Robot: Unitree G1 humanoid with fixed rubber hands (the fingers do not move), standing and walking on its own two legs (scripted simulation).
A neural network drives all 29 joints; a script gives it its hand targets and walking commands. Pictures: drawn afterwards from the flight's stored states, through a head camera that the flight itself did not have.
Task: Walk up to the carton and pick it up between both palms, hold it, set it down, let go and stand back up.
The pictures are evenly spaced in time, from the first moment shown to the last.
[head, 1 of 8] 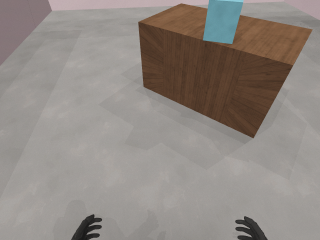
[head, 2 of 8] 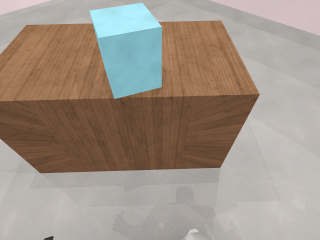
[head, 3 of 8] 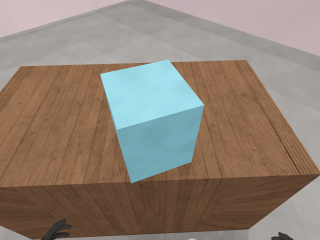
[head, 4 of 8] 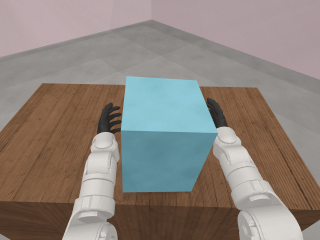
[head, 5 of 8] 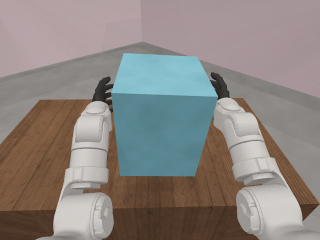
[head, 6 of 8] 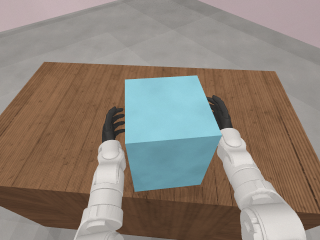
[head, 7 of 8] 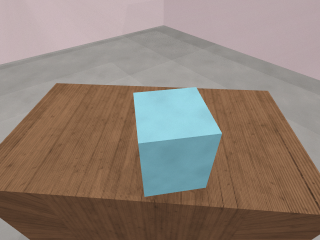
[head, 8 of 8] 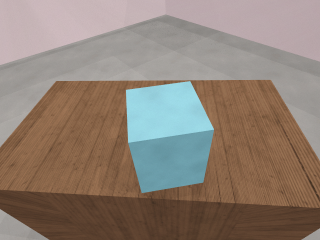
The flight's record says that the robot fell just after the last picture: no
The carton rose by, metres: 0.17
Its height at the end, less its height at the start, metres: +0.00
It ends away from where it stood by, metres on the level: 0.01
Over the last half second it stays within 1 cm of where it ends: yes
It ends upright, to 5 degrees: yes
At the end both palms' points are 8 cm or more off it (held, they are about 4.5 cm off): yes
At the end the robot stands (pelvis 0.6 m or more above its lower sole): yes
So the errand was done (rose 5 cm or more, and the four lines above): yes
